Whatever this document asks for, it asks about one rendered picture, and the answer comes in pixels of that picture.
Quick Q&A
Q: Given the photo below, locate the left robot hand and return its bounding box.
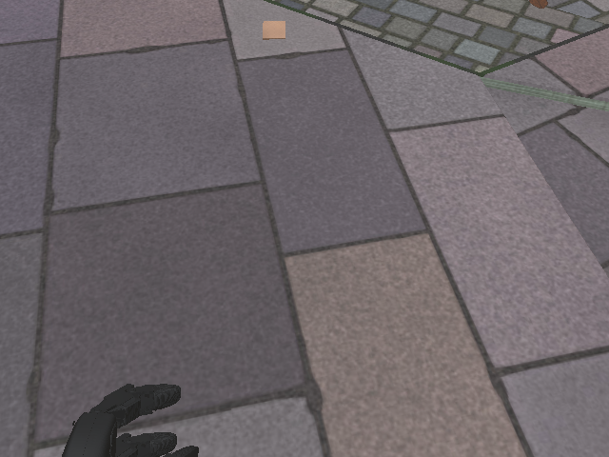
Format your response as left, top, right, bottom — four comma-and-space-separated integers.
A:
62, 384, 199, 457

